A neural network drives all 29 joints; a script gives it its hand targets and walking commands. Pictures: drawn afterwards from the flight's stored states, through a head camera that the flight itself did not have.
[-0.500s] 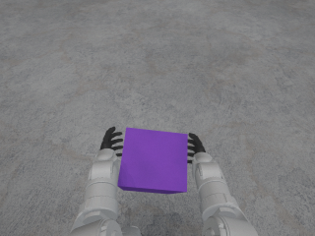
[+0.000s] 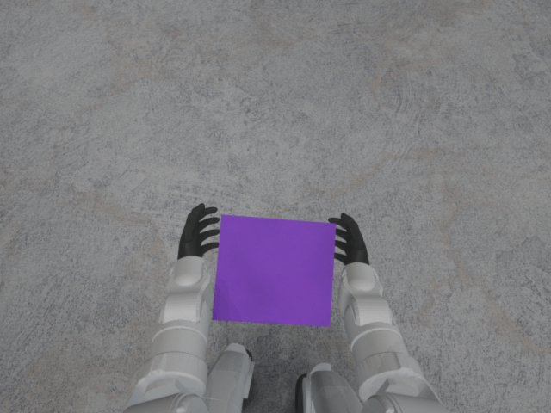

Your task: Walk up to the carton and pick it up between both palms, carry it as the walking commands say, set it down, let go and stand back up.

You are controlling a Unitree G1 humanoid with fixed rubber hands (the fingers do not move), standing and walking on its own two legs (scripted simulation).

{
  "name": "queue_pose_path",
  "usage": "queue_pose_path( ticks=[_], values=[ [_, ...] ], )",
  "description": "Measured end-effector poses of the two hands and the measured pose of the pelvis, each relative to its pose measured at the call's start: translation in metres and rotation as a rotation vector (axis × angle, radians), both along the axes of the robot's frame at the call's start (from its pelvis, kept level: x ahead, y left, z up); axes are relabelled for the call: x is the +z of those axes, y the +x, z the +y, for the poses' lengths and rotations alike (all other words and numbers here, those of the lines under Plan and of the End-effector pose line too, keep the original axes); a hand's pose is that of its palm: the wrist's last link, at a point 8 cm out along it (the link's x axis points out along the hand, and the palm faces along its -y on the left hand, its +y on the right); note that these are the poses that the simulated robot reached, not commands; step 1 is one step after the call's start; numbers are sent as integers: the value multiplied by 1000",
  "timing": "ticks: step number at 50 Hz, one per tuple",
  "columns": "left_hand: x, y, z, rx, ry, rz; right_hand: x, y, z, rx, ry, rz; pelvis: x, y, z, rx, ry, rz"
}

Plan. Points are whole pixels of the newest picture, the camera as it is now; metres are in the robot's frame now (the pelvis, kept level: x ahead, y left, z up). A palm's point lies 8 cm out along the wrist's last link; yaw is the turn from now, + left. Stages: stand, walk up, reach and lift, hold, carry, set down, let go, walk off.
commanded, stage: set down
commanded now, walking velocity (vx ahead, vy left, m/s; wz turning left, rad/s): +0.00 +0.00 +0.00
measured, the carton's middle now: (270, 262) +0.35 +0.05 -0.16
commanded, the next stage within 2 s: none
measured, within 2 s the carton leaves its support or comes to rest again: neither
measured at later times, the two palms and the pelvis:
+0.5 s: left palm (205, 263) +0.33 +0.16 -0.14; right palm (344, 264) +0.36 -0.09 -0.15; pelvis -0.05 +0.02 -0.09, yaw +0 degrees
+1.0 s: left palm (212, 263) +0.35 +0.17 -0.23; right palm (333, 262) +0.39 -0.08 -0.24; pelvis -0.04 -0.02 -0.15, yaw -1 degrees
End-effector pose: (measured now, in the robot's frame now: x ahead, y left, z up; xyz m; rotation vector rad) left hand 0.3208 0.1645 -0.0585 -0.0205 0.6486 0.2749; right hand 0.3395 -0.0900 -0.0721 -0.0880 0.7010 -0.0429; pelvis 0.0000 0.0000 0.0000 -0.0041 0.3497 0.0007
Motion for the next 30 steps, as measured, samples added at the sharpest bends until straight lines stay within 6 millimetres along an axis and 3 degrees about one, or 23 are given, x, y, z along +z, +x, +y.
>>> queue_pose_path(
  ticks=[15,30],
  values=[
    [-57,-5,0,58,-27,-19,-55,6,2,15,-13,-24,-53,-39,23,-16,0,69],
    [-104,15,-9,66,-17,2,-101,28,-6,1,10,1,-105,-53,6,-11,10,133]
  ],
)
